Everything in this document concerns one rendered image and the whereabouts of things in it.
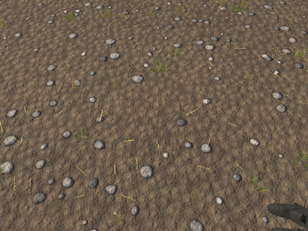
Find robot right hand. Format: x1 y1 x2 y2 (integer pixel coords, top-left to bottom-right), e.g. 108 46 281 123
267 202 308 231

